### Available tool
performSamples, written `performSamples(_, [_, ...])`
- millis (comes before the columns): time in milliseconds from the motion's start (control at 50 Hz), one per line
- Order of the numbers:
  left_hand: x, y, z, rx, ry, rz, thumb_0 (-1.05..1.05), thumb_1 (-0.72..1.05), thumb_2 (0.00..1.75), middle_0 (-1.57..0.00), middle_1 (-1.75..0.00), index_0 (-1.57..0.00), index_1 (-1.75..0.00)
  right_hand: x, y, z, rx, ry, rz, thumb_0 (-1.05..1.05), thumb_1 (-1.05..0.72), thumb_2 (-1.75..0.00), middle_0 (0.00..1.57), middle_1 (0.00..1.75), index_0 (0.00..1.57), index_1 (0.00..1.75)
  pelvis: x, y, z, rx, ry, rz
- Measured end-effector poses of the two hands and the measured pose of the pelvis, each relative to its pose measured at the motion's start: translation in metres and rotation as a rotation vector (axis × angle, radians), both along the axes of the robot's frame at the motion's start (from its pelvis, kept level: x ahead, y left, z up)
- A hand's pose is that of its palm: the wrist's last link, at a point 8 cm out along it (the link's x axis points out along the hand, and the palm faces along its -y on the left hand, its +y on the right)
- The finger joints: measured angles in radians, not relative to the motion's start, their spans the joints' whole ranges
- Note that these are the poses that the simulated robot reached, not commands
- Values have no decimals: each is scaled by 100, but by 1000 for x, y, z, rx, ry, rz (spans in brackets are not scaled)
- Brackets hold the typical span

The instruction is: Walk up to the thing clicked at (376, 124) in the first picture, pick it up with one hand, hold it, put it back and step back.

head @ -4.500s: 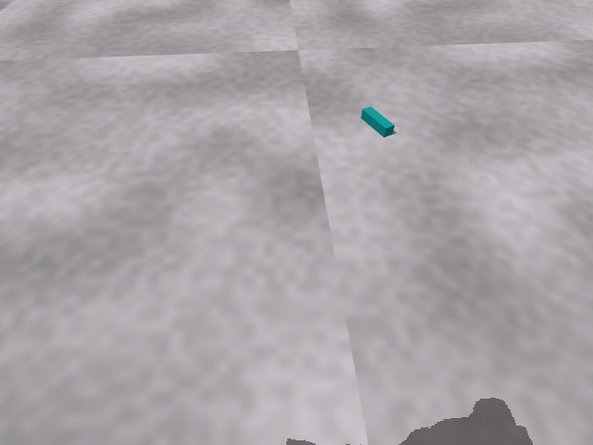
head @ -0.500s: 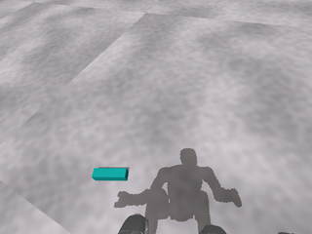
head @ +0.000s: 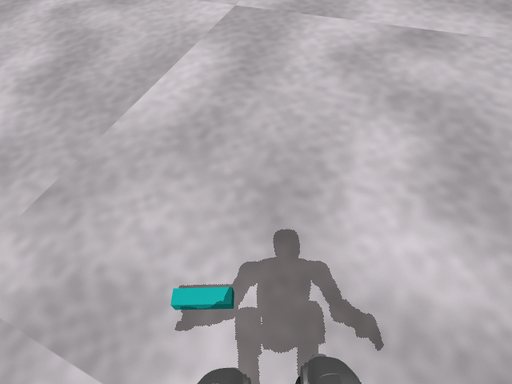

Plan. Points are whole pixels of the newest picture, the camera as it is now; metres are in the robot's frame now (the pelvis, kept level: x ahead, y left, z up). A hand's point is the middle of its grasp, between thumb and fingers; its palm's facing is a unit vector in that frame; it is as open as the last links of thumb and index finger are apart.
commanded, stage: walk up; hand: left
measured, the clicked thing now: (203, 298) +0.48 +0.25 -0.71
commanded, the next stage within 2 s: none
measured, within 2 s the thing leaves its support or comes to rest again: neither
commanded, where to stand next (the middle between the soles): +0.11 +0.06 m, yaw -2 degrees
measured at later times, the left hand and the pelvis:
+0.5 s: hand out of the picture +0.15 +0.38 -0.15, palm faces -0.05 -0.92 -0.38, open 7.4 cm; pelvis +0.05 +0.10 +0.00, yaw -3 degrees
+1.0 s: hand (77, 382) +0.16 +0.33 -0.13, palm faces -0.06 -0.93 -0.35, open 7.4 cm; pelvis +0.04 +0.08 +0.01, yaw -3 degrees
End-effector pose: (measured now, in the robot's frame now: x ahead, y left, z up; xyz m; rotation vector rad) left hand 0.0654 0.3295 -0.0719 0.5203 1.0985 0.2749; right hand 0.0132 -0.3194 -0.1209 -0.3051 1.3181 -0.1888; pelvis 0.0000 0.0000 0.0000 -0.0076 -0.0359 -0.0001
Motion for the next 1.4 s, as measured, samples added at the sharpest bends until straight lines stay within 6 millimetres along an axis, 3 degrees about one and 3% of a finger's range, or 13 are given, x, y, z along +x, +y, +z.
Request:
performSamples(160, [10,48,13,-12,10,36,1,90,90,-21,-30,-21,-30,73,54,6,16,-112,37,1,-91,-90,21,30,21,30,26,49,10,10,-12,0])
performSamples(260, [32,90,-14,-48,33,54,1,90,90,-21,-30,-21,-30,101,83,5,-43,-168,34,0,-91,-90,21,30,21,30,40,85,-6,32,-18,-17])
performSamples(340, [53,102,-31,-94,53,70,1,90,90,-21,-30,-20,-30,109,105,15,-68,-179,35,0,-91,-90,21,30,21,30,47,100,-5,10,-9,-18])
performSamples(420, [69,102,-38,-138,61,58,1,91,90,-21,-30,-20,-30,114,112,27,-94,-181,43,0,-91,-90,21,30,21,30,50,104,0,2,6,-30])
performSamples(500, [77,93,-42,-161,84,38,1,91,90,-21,-30,-20,-30,113,102,33,-127,-183,34,0,-90,-90,21,30,21,30,50,102,2,0,17,-45])
performSamples(660, [76,69,-38,-179,91,5,1,91,90,-21,-30,-20,-30,100,74,30,-155,-147,-16,0,-91,-90,21,30,21,30,45,90,4,11,13,-48])
performSamples(880, [85,52,-26,-180,43,0,1,91,90,-21,-30,-20,-30,71,67,23,-116,-89,-27,1,-91,-90,21,30,21,30,41,74,8,23,4,-42])
performSamples(1060, [94,45,-20,-201,44,8,1,90,90,-21,-30,-20,-30,61,71,25,-100,-49,-34,1,-91,-90,21,30,21,30,46,75,15,22,4,-37])
performSamples(1220, [102,48,-21,-221,40,28,1,90,90,-21,-30,-20,-30,71,78,31,-105,-39,-18,1,-91,-90,21,30,21,30,51,79,19,17,11,-27])
performSamples(1400, [96,57,-24,-227,48,60,1,91,90,-21,-30,-20,-30,102,82,39,-118,-84,19,0,-91,-90,21,30,21,30,54,82,21,5,16,-12])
